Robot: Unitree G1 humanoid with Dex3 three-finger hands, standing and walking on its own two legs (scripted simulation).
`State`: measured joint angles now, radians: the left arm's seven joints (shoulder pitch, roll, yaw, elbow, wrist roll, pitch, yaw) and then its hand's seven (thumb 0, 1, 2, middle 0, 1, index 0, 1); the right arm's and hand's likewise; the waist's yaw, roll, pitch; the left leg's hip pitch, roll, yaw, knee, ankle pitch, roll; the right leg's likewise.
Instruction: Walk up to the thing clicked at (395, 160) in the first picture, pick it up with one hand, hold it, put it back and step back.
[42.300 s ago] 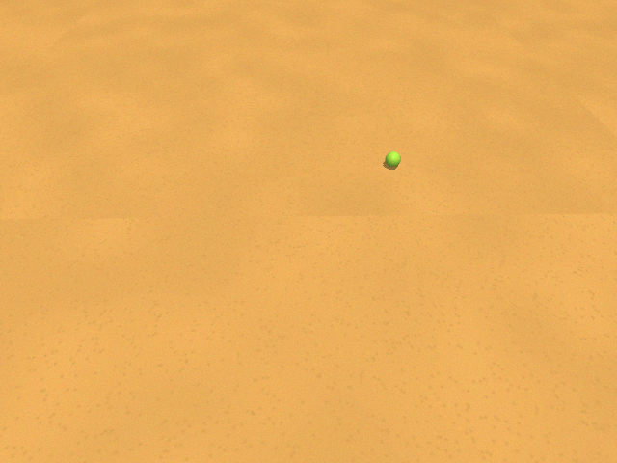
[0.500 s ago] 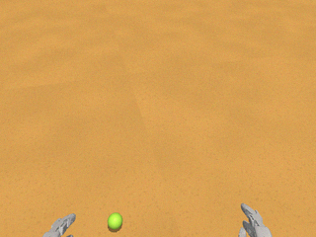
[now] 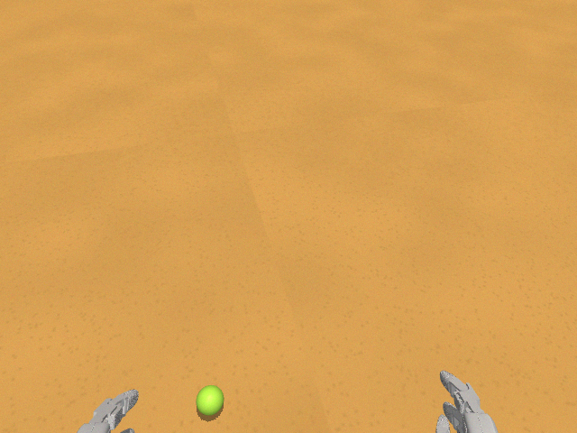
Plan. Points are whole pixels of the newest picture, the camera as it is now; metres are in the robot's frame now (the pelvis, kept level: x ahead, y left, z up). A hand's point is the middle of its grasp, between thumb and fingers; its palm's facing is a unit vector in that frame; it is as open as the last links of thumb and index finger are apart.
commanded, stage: stand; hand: left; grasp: from above
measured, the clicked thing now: (210, 400) +0.42 +0.20 -0.68
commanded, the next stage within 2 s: none
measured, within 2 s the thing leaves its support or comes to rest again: neither
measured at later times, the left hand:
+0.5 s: hand out of the picture +0.09 +0.24 -0.10, palm faces +0.04 -0.95 -0.32, open 7.4 cm
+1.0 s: hand out of the picture +0.02 +0.26 -0.10, palm faces +0.04 -0.94 -0.33, open 7.4 cm
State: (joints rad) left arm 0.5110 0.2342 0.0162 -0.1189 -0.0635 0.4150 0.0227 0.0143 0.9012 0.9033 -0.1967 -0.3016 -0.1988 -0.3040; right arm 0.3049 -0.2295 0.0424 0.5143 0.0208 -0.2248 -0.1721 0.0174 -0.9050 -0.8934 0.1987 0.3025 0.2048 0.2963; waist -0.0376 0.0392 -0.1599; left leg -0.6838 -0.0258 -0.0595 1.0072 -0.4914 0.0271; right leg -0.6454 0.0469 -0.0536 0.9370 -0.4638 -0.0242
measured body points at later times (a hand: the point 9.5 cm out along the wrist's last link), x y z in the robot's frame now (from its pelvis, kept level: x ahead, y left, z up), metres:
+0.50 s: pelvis +0.00 +0.01 +0.05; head +0.00 +0.01 +0.50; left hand +0.09 +0.29 -0.08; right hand +0.09 -0.27 -0.07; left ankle +0.01 +0.10 -0.68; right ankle +0.00 -0.11 -0.68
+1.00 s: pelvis -0.02 +0.02 +0.06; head -0.03 +0.02 +0.51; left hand +0.02 +0.31 -0.08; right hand +0.05 -0.27 -0.07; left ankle +0.01 +0.10 -0.68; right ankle +0.00 -0.11 -0.68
